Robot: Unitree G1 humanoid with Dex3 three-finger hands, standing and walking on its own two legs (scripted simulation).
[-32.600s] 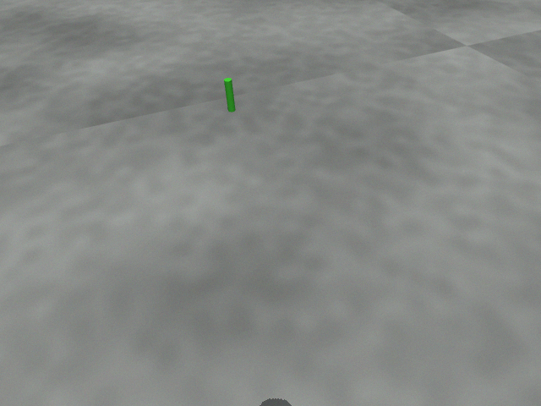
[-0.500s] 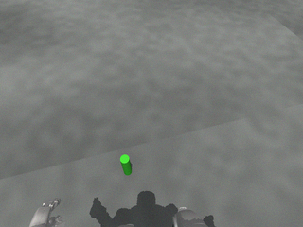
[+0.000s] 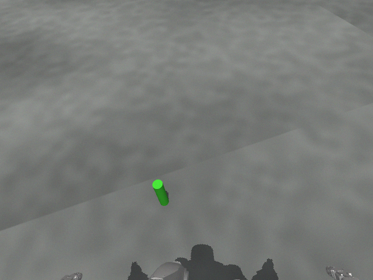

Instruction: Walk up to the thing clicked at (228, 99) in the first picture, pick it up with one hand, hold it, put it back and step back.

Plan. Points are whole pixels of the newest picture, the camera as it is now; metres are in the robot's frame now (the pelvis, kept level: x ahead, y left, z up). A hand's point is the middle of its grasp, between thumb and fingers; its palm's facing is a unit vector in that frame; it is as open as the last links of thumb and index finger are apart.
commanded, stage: step back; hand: left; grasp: from the side
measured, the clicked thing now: (161, 193) +0.58 +0.22 -0.65
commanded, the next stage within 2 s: none
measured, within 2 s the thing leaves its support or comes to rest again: neither
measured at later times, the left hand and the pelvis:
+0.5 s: hand out of the picture -0.08 +0.29 -0.16, palm faces +0.03 -0.93 -0.37, open 7.4 cm; pelvis -0.15 +0.01 +0.00, yaw +1 degrees
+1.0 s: hand out of the picture -0.21 +0.24 -0.13, palm faces +0.05 -0.89 -0.45, open 7.4 cm; pelvis -0.33 -0.04 -0.01, yaw +5 degrees
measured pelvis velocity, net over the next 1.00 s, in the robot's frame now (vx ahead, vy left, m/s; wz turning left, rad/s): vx -0.33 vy -0.04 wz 0.08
